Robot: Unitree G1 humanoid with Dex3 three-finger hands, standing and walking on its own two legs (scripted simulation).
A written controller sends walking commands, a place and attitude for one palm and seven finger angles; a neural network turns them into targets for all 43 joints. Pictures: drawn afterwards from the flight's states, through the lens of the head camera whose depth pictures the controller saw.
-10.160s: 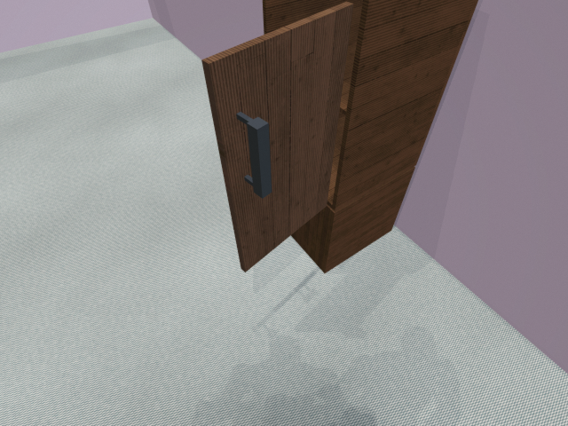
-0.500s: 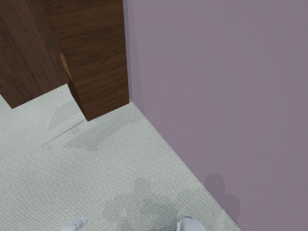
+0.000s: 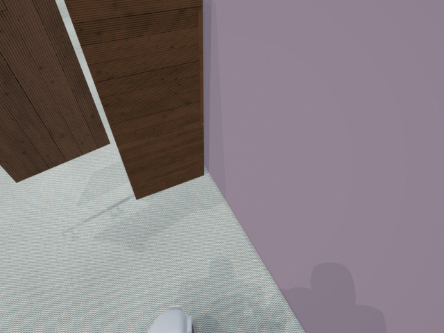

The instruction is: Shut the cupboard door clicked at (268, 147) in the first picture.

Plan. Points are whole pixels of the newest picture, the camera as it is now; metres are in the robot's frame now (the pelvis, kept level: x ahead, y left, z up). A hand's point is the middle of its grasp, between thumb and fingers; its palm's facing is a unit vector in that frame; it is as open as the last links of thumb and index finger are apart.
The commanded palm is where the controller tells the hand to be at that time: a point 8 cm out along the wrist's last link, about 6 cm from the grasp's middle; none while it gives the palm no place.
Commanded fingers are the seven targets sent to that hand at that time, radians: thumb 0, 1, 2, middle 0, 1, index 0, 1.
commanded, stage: walk to a spot facing it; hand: left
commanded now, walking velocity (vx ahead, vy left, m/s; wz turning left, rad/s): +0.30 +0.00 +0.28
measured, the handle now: out of the picture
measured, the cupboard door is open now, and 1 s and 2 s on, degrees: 100 100 100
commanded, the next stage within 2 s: turn to face it in 0.04 s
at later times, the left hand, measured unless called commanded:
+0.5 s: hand (125, 270) +0.27 +0.24 -0.16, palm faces +0.17 -0.97 -0.16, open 7.4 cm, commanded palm none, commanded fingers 0.00 0.90 0.90 -0.20 -0.30 -0.20 -0.30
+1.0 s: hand (124, 313) +0.18 +0.22 -0.18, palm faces +0.47 -0.86 -0.22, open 7.4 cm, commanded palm none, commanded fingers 0.00 0.90 0.90 -0.20 -0.30 -0.20 -0.30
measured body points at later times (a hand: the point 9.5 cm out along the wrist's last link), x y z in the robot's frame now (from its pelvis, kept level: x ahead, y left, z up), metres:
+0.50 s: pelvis +0.18 +0.04 +0.00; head +0.20 +0.07 +0.45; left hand +0.26 +0.29 -0.15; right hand +0.23 -0.20 -0.14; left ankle +0.17 +0.11 -0.74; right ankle +0.25 -0.11 -0.68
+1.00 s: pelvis +0.24 +0.02 -0.01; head +0.28 +0.06 +0.44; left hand +0.16 +0.26 -0.16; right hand +0.48 -0.16 -0.13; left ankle +0.23 +0.14 -0.73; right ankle +0.25 -0.10 -0.74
